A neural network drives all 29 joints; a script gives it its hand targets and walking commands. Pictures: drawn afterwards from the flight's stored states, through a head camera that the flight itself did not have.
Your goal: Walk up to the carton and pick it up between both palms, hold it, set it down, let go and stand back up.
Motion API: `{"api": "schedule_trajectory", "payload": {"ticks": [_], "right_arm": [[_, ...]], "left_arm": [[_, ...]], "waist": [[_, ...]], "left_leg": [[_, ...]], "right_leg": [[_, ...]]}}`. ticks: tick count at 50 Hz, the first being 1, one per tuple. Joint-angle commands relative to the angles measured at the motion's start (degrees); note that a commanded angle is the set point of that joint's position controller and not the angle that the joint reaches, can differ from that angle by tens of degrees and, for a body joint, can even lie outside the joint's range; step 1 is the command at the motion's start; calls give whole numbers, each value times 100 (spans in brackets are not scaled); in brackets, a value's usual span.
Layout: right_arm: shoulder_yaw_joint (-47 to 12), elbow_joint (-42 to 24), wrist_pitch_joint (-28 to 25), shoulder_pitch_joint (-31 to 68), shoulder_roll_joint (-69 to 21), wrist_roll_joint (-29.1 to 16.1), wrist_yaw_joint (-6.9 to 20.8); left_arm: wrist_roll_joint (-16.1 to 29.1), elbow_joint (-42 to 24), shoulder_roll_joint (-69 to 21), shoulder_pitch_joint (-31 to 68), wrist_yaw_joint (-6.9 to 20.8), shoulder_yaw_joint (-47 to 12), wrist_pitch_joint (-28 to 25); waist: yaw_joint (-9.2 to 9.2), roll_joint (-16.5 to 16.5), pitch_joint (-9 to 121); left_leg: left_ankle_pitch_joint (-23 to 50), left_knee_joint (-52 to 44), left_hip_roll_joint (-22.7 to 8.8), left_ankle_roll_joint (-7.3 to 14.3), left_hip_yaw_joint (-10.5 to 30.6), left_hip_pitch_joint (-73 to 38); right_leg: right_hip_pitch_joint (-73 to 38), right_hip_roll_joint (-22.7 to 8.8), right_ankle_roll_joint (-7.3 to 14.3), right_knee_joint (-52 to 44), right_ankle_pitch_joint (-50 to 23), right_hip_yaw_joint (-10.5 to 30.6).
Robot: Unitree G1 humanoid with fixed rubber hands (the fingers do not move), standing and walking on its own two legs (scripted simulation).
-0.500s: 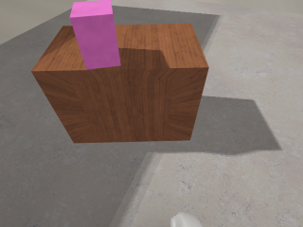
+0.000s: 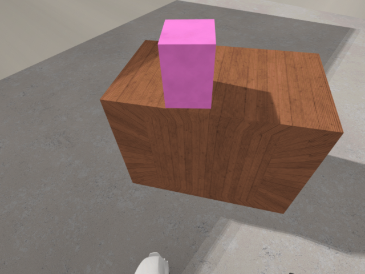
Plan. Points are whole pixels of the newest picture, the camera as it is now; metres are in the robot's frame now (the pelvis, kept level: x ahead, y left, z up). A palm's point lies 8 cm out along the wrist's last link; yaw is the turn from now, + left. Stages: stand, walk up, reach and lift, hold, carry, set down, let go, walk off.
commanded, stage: walk up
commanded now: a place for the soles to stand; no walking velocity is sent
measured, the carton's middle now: (188, 65) +0.81 +0.02 +0.04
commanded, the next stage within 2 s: none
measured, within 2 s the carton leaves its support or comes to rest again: neither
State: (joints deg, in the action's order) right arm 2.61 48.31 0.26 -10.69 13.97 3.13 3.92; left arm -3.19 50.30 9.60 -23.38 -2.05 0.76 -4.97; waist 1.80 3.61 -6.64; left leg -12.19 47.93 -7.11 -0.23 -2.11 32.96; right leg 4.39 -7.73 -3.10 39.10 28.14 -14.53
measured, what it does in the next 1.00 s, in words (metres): walks ahead: left foot, then right foot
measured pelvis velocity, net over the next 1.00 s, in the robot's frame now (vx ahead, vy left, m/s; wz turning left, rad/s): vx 0.27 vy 0.11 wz -0.19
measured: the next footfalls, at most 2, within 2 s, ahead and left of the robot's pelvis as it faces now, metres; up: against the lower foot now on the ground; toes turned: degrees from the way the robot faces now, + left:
left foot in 0.04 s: +0.21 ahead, +0.15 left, +0.00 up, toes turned +7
right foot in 0.40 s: +0.26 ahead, -0.03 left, +0.00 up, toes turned -12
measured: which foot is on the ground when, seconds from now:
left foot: up 0.00-0.02, down 0.04-0.42, up 0.44-0.74, down 0.76-1.00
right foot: down 0.00-0.06, up 0.08-0.38, down 0.40-1.00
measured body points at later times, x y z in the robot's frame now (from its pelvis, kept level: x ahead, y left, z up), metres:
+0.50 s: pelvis +0.17 +0.04 -0.01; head +0.16 +0.01 +0.43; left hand +0.27 +0.27 -0.12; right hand +0.17 -0.21 -0.17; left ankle +0.17 +0.15 -0.67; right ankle +0.21 -0.07 -0.71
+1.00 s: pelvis +0.27 +0.11 -0.01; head +0.31 +0.11 +0.44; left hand +0.40 +0.34 -0.14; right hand +0.37 -0.12 -0.14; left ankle +0.38 +0.23 -0.71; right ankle +0.23 -0.02 -0.71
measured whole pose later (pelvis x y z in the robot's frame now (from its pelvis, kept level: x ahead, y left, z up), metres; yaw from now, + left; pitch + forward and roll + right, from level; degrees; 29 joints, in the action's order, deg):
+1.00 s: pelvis +0.27 +0.11 -0.01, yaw -11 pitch -3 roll +0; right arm 0.2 47.1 2.5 -5.2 8.4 0.7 0.3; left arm 0.2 46.0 11.8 -13.3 -1.4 1.3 -0.6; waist 0.8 -0.2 -7.9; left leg -16.6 46.7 -7.2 -0.9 -6.8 26.7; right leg 17.3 -2.0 -1.6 48.6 28.0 0.4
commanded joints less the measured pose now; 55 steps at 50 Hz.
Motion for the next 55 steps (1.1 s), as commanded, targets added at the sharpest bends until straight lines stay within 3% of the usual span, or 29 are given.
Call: {"api": "schedule_trajectory", "payload": {"ticks": [1,2,3,4,5,9,11,15,18,20,21,22,23,27,31,35,37,38,39,40,41,42,44,46,47,49,50,52,55], "right_arm": [[245,-222,-254,-934,317,35,-68],[422,-26,-287,-1629,654,59,-140],[550,-64,-296,-2032,1036,121,-232],[585,-285,-272,-1967,1419,-194,-320],[587,-396,-201,-1764,1421,-411,-445],[286,-681,-216,-602,806,-263,-535],[212,-657,-347,-496,663,-149,-474],[170,-451,-362,-509,724,-61,-432],[70,-423,-221,-12,732,-42,-369],[-88,-439,-45,199,460,-13,-321],[-235,-567,16,199,172,49,-297],[-253,-778,109,258,171,-58,-191],[-125,-691,236,33,535,-37,-123],[-79,-547,183,-108,698,64,-176],[-88,-499,214,-229,478,-35,-164],[-101,-254,58,-517,235,-158,-214],[19,-201,-70,-828,436,-163,-262],[94,-267,-146,-948,670,-136,-297],[177,-534,-200,-706,1154,-124,-334],[279,-576,-118,-524,1193,-297,-390],[287,-566,-46,-317,1190,-369,-445],[258,-579,-6,-185,1089,-387,-490],[200,-608,58,210,1033,-304,-523],[119,-621,95,507,827,-192,-462],[67,-615,102,522,658,-178,-421],[-35,-633,105,416,301,-266,-381],[-45,-598,98,344,285,-279,-398],[14,-457,28,313,592,-294,-384],[16,-425,12,427,568,-268,-385]], "left_arm": [[-46,-440,1221,344,24,243,29],[-55,-384,924,-2,88,129,96],[-9,-446,543,-432,166,-13,130],[244,-801,676,-630,201,56,227],[265,-957,879,-7,213,126,293],[120,-822,954,-138,172,189,196],[80,-755,831,-332,185,228,256],[101,-957,649,-15,216,259,270],[145,-1021,565,-210,211,361,147],[140,-774,706,-1137,134,543,102],[126,-796,1130,-1543,35,686,123],[90,-1020,1407,-1515,-128,653,138],[171,-1045,1395,-1122,-278,652,175],[177,-1255,1005,-199,-309,450,-40],[127,-1137,972,171,-265,439,-166],[109,-1228,1105,737,-72,431,-6],[147,-1153,1133,801,51,338,191],[187,-1106,962,569,106,263,250],[306,-1190,736,137,141,168,281],[320,-1041,553,-109,70,125,409],[293,-974,634,-39,16,173,518],[258,-982,631,249,-9,163,555],[291,-911,510,199,-17,107,484],[336,-778,503,-107,-5,122,357],[328,-756,601,-83,16,145,301],[387,-850,1107,644,82,240,266],[395,-838,1120,935,118,243,292],[321,-821,824,802,121,141,346],[288,-761,815,734,130,149,354]], "waist": [[-652,-684,23],[-874,139,575],[-956,1027,1303],[-872,1442,1848],[-1017,609,1580],[-481,729,588],[-331,536,649],[-384,569,330],[-15,340,267],[455,-434,457],[688,-1553,287],[624,-1654,-24],[350,-756,-424],[141,-1258,-86],[1,-1486,-14],[-158,-1809,370],[-374,-1303,585],[-410,-758,858],[-198,174,1354],[-169,644,1438],[-201,696,1316],[-250,573,942],[-107,959,806],[106,1038,1118],[67,791,1266],[-292,-368,1203],[-371,-448,1113],[-242,37,1478],[-194,-164,1598]], "left_leg": [[451,-1045,537,252,-595,-2290],[222,-1177,754,333,-486,-3185],[-463,-1251,-333,607,1083,-3681],[-1472,-2817,-1448,1247,3944,-3977],[-2433,-3586,-1675,1283,4424,-3673],[-2540,-3294,-1531,1405,2464,-2094],[-2469,-3269,-1557,1452,2096,-1679],[-2539,-3348,-1658,1571,1521,-1423],[-2985,-2927,-1262,1193,512,-378],[-4284,-1546,-582,644,-328,886],[-4148,102,-126,208,-772,1492],[-3028,1823,479,-125,-439,1944],[-2438,2358,113,-210,171,1836],[-1632,2507,-205,-452,350,1584],[-1310,2026,-312,-467,472,1020],[-501,194,144,-80,-417,-1091],[1124,-850,530,147,-849,-2318],[1858,-1117,288,253,-296,-2727],[2110,-1819,-1094,672,1592,-2732],[953,-2473,-1680,1232,2364,-2020],[-7,-2831,-1828,1532,2769,-1644],[-163,-2960,-1803,1485,2645,-1513],[721,-2549,-1500,1239,1719,-1459],[1679,-1890,-1166,888,926,-1318],[1726,-1506,-940,675,586,-1381],[1118,-936,-131,303,-53,-1963],[1090,-1156,-104,313,49,-2441],[1783,-1486,-670,569,379,-2496],[1840,-1641,-786,653,255,-2420]], "right_leg": [[1503,-1115,1184,-765,-2409,653],[1606,-622,961,780,-2710,356],[2057,-149,667,2597,-1604,314],[2927,772,440,3731,526,1030],[3215,595,437,4158,337,1729],[3239,166,407,3882,66,1815],[2851,184,333,3415,334,1808],[2778,166,316,2065,280,1601],[1208,423,599,765,-710,1260],[-554,806,786,62,-902,1227],[-536,-78,972,-745,612,2842],[175,-1519,1293,-2715,3318,6407],[541,-1852,1470,-3054,3466,6645],[698,-1539,1670,-2339,1292,4832],[1082,-1297,1667,-1822,-668,3808],[2055,-514,1165,-738,-3056,2122],[2514,-194,870,23,-3334,1786],[2576,78,652,577,-2989,1647],[2618,593,226,1660,-1394,1319],[2019,746,213,2132,757,1457],[1881,652,243,2513,1461,1602],[2120,566,260,2521,1416,1604],[1957,419,311,1668,787,1566],[1107,342,396,170,-699,1507],[876,228,476,-288,-1479,1727],[1825,-119,754,-684,-2289,2774],[2296,17,789,-634,-1950,2649],[1609,389,520,-177,-1836,1943],[1291,401,502,-183,-1874,1950]]}}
